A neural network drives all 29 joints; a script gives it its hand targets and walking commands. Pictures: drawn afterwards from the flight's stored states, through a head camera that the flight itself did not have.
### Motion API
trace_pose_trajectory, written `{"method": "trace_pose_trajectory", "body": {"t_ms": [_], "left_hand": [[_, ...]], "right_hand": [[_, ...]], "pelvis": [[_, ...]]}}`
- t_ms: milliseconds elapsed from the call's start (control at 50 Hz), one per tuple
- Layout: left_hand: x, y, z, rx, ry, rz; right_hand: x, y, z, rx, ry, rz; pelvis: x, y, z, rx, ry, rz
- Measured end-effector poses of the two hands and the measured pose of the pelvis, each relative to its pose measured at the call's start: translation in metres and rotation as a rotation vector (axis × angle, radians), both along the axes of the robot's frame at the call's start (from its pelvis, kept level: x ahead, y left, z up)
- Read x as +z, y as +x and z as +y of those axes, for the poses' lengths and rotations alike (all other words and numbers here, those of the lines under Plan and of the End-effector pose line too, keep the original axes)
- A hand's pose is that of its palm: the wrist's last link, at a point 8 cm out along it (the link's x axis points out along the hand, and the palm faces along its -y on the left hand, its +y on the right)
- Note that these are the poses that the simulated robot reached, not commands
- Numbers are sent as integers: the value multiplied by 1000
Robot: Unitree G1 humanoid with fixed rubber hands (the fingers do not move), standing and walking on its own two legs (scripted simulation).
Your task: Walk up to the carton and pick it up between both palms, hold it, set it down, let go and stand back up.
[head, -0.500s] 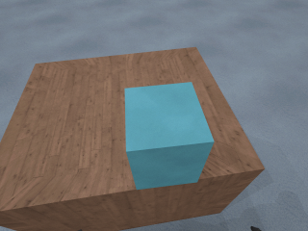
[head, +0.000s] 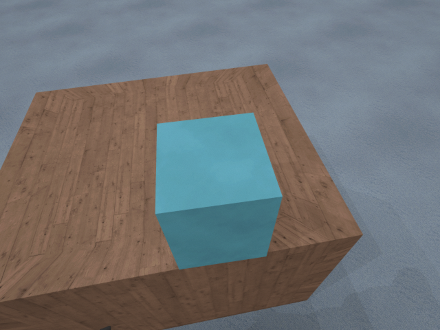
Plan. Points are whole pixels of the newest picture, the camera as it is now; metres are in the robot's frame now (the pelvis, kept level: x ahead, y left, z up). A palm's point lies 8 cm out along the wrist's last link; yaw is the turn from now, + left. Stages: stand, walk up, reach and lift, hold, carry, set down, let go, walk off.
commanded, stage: walk up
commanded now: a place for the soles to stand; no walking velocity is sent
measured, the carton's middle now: (214, 193) +0.39 +0.04 -0.01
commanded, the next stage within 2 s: reach and lift in 0.68 s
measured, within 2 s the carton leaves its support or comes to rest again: neither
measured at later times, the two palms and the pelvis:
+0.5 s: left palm out of the picture +0.07 +0.24 -0.11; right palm out of the picture +0.03 -0.27 -0.10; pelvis +0.00 -0.01 +0.01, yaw +2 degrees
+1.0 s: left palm out of the picture +0.14 +0.23 -0.09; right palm (371, 324) +0.15 -0.24 -0.08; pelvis -0.02 +0.00 +0.00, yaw +5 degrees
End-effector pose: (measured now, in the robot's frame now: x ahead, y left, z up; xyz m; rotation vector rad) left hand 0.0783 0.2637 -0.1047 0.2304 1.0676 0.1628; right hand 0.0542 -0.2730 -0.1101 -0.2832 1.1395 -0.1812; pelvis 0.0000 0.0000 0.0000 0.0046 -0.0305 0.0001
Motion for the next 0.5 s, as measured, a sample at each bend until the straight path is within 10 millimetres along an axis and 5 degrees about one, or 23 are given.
{"method": "trace_pose_trajectory", "body": {"t_ms": [260,500], "left_hand": [[-2,7,-28,-20,-54,5],[-4,-5,-24,28,-52,41]], "right_hand": [[12,-14,-3,2,6,-2],[13,-26,0,-3,3,36]], "pelvis": [[9,1,-12,14,1,7],[12,2,-12,42,-3,11]]}}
